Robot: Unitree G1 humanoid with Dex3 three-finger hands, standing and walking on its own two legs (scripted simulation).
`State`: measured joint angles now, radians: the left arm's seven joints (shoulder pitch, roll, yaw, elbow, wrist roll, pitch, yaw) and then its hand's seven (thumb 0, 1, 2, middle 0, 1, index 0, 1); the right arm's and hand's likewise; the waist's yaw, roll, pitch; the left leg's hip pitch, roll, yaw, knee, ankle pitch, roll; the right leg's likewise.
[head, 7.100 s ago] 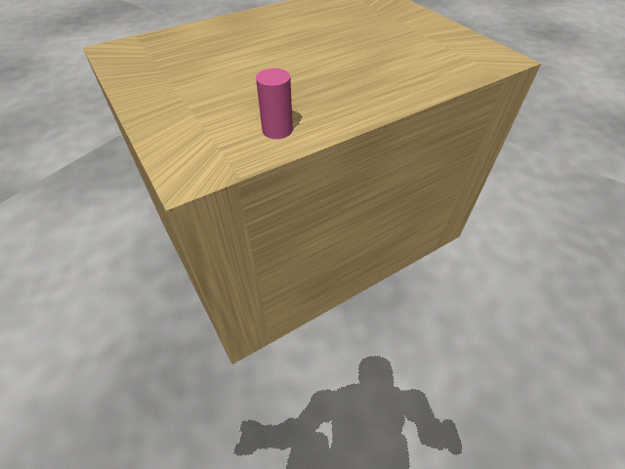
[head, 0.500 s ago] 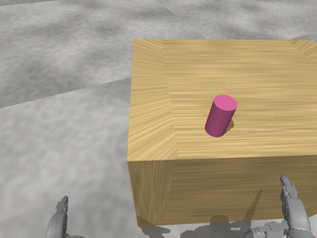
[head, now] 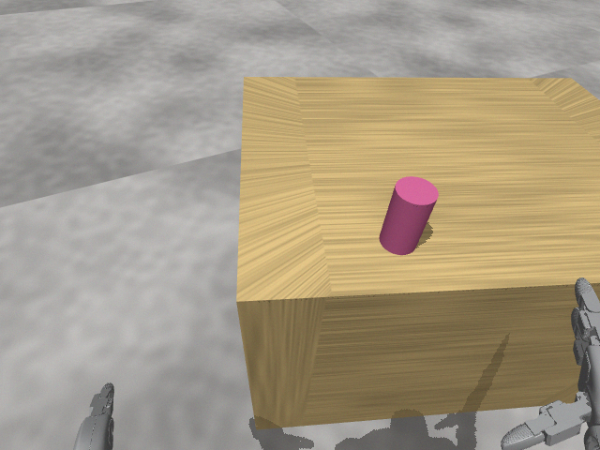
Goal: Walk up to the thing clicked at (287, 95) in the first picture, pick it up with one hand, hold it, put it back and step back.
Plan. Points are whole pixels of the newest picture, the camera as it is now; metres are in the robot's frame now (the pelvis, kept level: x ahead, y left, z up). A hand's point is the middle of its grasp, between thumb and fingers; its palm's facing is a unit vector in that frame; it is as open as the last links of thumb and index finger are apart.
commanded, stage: rise first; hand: right
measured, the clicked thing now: (406, 217) +0.47 -0.19 +0.03
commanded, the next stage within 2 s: go down in 0.70 s
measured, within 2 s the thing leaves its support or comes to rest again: neither
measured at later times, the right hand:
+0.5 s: hand (569, 360) +0.18 -0.27 +0.11, palm faces +0.38 +0.82 -0.42, open 17.6 cm
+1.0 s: hand (589, 354) +0.18 -0.28 +0.13, palm faces +0.42 +0.80 -0.42, open 17.5 cm
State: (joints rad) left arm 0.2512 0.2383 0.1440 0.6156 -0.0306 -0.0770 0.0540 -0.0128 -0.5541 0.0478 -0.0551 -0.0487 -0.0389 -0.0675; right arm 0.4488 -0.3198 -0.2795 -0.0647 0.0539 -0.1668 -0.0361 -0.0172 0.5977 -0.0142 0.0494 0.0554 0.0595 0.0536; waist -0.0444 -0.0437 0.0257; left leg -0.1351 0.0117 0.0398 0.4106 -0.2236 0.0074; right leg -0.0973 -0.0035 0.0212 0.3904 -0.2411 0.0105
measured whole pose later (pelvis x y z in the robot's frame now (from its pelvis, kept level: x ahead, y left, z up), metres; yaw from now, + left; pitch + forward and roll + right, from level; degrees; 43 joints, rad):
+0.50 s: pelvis -0.01 +0.00 +0.00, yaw +0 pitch -4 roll +0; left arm 0.25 0.22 0.16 0.64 -0.03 -0.11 0.04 -0.01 -0.55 0.06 -0.06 -0.05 -0.04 -0.07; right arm 0.42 -0.34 -0.34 -0.12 0.05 -0.26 -0.02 -0.02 0.59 -0.02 0.05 0.06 0.06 0.05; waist -0.05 -0.05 0.04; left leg -0.14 0.01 0.04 0.41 -0.21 0.01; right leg -0.10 0.00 0.02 0.39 -0.22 0.01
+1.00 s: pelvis -0.01 +0.00 +0.00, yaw +0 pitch -3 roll +0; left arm 0.21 0.21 0.17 0.69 0.00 -0.11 0.03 -0.01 -0.53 0.05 -0.06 -0.06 -0.06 -0.06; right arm 0.40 -0.33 -0.42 -0.11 0.05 -0.35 0.01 -0.02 0.55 -0.04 0.05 0.06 0.06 0.06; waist -0.04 -0.04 0.02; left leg -0.16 0.02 0.05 0.43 -0.22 0.01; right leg -0.12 0.00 0.03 0.41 -0.23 0.01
